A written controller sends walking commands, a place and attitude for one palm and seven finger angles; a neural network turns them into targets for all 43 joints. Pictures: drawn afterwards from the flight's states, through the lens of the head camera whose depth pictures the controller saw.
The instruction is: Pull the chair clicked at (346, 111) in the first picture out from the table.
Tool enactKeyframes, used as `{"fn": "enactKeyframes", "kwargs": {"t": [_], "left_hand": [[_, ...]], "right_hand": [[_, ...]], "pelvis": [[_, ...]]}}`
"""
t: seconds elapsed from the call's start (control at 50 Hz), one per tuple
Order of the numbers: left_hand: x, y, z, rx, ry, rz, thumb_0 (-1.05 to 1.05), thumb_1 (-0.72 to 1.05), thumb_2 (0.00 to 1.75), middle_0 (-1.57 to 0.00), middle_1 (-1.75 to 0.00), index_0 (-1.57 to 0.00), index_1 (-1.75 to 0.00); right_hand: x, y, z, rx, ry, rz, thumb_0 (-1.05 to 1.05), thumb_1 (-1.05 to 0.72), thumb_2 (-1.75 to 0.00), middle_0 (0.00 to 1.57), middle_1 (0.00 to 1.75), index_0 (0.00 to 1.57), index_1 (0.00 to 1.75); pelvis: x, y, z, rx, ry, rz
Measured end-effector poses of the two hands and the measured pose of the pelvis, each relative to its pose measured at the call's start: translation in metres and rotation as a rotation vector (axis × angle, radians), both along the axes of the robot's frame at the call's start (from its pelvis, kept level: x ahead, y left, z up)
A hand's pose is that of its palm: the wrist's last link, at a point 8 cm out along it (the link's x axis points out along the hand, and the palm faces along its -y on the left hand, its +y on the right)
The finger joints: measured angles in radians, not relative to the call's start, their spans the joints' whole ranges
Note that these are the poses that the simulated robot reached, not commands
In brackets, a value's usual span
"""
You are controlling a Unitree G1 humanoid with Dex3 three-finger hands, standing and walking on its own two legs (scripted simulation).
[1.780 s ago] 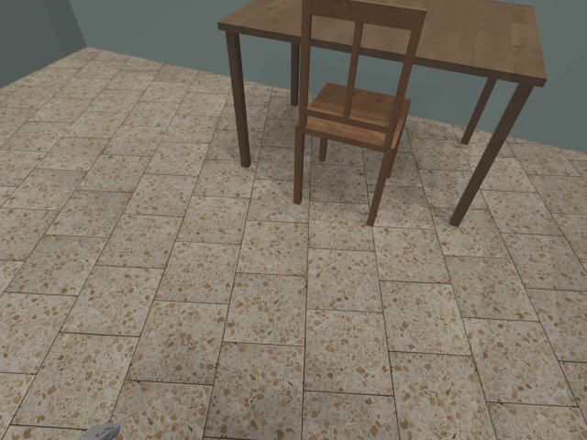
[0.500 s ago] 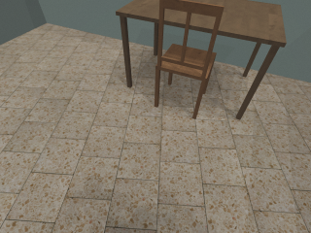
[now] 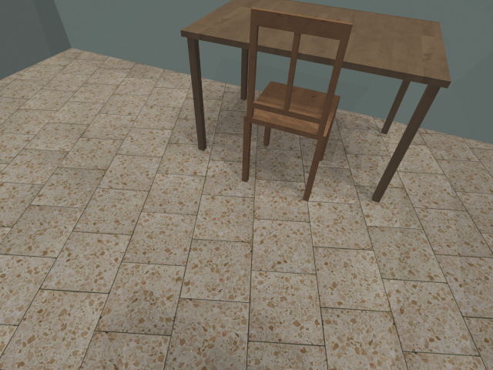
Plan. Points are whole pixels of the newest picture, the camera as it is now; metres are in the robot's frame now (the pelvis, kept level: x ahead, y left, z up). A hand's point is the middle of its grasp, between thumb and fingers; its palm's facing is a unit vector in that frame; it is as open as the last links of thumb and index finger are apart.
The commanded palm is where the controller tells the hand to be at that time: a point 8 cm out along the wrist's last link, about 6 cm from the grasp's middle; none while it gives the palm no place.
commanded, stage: walk to a spot facing it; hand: left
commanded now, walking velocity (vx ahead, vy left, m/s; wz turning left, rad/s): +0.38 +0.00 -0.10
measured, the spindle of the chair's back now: (291, 74) +1.24 -0.10 -0.07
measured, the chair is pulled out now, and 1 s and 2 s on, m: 0.00 0.00 0.00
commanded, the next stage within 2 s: turn to face it in 0.80 s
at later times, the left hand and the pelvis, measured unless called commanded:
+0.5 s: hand (190, 287) +0.34 +0.15 -0.19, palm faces -0.12 -0.98 -0.19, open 7.4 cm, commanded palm none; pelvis +0.20 -0.02 -0.03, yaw -5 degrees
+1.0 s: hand (173, 262) +0.40 +0.21 -0.19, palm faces -0.03 -0.99 -0.15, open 7.4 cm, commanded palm none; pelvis +0.41 +0.03 +0.00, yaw -6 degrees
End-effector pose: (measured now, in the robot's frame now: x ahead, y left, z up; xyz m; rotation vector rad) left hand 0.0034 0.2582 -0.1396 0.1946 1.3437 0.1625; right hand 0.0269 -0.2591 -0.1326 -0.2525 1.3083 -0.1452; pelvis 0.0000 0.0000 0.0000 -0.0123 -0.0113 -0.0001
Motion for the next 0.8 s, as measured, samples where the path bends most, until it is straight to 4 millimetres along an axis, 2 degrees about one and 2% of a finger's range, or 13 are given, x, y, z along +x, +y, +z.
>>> {"fn": "enactKeyframes", "kwargs": {"t": [0.12,0.16,0.2,0.26,0.34,0.4,0.46,0.5,0.56,0.62,0.7,0.74,0.8], "left_hand": [[-0.013,-0.011,-0.022,-0.084,0.123,0.042,0.01,0.9,0.9,-0.2,-0.3,-0.2,-0.3],[-0.006,-0.012,-0.024,-0.098,0.173,0.02,0.01,0.9,0.9,-0.2,-0.3,-0.2,-0.3],[0.015,-0.011,-0.022,-0.101,0.188,-0.008,0.01,0.9,0.9,-0.2,-0.3,-0.2,-0.3],[0.066,-0.01,-0.019,-0.1,0.137,-0.038,0.01,0.9,0.9,-0.2,-0.3,-0.2,-0.3],[0.159,-0.017,-0.015,-0.098,0.01,-0.09,0.01,0.9,0.9,-0.2,-0.3,-0.2,-0.3],[0.236,-0.03,-0.014,-0.092,-0.096,-0.143,0.01,0.91,0.9,-0.2,-0.3,-0.2,-0.3],[0.303,-0.046,-0.017,-0.077,-0.204,-0.183,0.01,0.91,0.9,-0.2,-0.3,-0.2,-0.3],[0.332,-0.053,-0.018,-0.064,-0.26,-0.183,0.01,0.91,0.9,-0.2,-0.3,-0.2,-0.3],[0.35,-0.059,-0.013,-0.065,-0.265,-0.154,0.0,0.91,0.9,-0.2,-0.3,-0.2,-0.3],[0.35,-0.061,-0.008,-0.067,-0.214,-0.136,0.0,0.91,0.9,-0.2,-0.3,-0.2,-0.3],[0.348,-0.046,-0.004,-0.043,-0.141,-0.095,0.0,0.94,0.9,-0.2,-0.3,-0.2,-0.3],[0.347,-0.04,-0.005,-0.046,-0.105,-0.076,0.0,0.94,0.9,-0.2,-0.3,-0.2,-0.3],[0.348,-0.029,-0.012,-0.062,-0.057,-0.038,0.0,0.93,0.9,-0.2,-0.3,-0.2,-0.3]], "right_hand": [[-0.006,0.032,-0.007,0.015,0.07,-0.065,0.0,-0.91,-0.9,0.2,0.3,0.2,0.3],[-0.009,0.042,-0.007,0.017,0.066,-0.107,0.0,-0.91,-0.9,0.2,0.3,0.2,0.3],[-0.019,0.053,-0.004,0.021,0.09,-0.151,0.0,-0.91,-0.9,0.2,0.3,0.2,0.3],[-0.039,0.069,0.003,0.04,0.189,-0.203,0.0,-0.91,-0.9,0.2,0.3,0.2,0.3],[-0.06,0.086,0.013,0.076,0.349,-0.26,0.0,-0.91,-0.9,0.2,0.3,0.2,0.3],[-0.061,0.09,0.016,0.101,0.445,-0.304,0.0,-0.91,-0.9,0.2,0.3,0.2,0.3],[-0.047,0.082,0.008,0.116,0.5,-0.34,0.0,-0.91,-0.9,0.21,0.3,0.2,0.3],[-0.023,0.07,-0.002,0.117,0.494,-0.348,0.0,-0.91,-0.9,0.21,0.3,0.2,0.3],[0.042,0.046,-0.011,0.093,0.375,-0.326,0.0,-0.91,-0.9,0.2,0.3,0.2,0.3],[0.126,0.024,-0.013,0.067,0.199,-0.272,0.0,-0.91,-0.9,0.2,0.3,0.2,0.3],[0.236,0.012,-0.006,0.053,-0.019,-0.208,0.0,-0.91,-0.9,0.2,0.3,0.2,0.3],[0.283,0.011,0.0,0.045,-0.092,-0.179,0.0,-0.92,-0.9,0.2,0.3,0.2,0.3],[0.342,0.014,0.008,0.034,-0.16,-0.126,0.0,-0.94,-0.9,0.2,0.3,0.2,0.3]], "pelvis": [[0.037,0.016,-0.009,-0.005,0.012,-0.022],[0.05,0.02,-0.01,-0.003,0.013,-0.044],[0.064,0.022,-0.007,-0.009,0.013,-0.051],[0.084,0.02,-0.003,-0.014,0.015,-0.049],[0.114,0.014,-0.003,-0.015,0.022,-0.058],[0.141,0.006,-0.008,-0.015,0.022,-0.071],[0.176,-0.008,-0.021,-0.007,0.006,-0.083],[0.197,-0.016,-0.027,-0.003,-0.005,-0.085],[0.221,-0.022,-0.02,-0.012,-0.028,-0.073],[0.246,-0.023,-0.01,-0.014,-0.031,-0.072],[0.28,-0.019,-0.002,-0.024,-0.021,-0.067],[0.298,-0.015,-0.001,-0.029,-0.016,-0.063],[0.327,-0.005,-0.002,-0.038,-0.012,-0.057]]}}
